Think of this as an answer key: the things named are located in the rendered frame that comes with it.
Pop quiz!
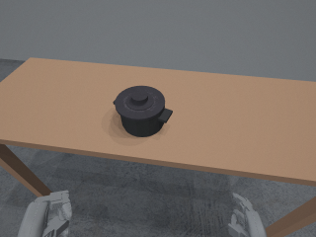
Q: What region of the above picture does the right robot hand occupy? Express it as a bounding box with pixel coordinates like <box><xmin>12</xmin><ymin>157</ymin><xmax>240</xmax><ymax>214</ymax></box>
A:
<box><xmin>228</xmin><ymin>193</ymin><xmax>268</xmax><ymax>237</ymax></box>

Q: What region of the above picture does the knob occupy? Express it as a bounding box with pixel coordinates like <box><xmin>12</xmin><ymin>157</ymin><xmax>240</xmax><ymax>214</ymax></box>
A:
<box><xmin>130</xmin><ymin>90</ymin><xmax>148</xmax><ymax>105</ymax></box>

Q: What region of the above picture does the pot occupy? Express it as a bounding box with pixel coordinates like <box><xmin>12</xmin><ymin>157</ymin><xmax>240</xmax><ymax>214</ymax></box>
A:
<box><xmin>113</xmin><ymin>100</ymin><xmax>173</xmax><ymax>137</ymax></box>

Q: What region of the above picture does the lid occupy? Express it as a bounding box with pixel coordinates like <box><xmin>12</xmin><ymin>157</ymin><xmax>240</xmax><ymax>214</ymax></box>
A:
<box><xmin>115</xmin><ymin>85</ymin><xmax>165</xmax><ymax>121</ymax></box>

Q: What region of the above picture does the left robot hand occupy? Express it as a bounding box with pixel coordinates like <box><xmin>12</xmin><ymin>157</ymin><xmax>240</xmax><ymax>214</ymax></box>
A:
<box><xmin>17</xmin><ymin>190</ymin><xmax>72</xmax><ymax>237</ymax></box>

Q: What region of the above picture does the table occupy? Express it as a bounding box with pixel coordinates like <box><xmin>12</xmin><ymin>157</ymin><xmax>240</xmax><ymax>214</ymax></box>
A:
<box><xmin>0</xmin><ymin>57</ymin><xmax>316</xmax><ymax>237</ymax></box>

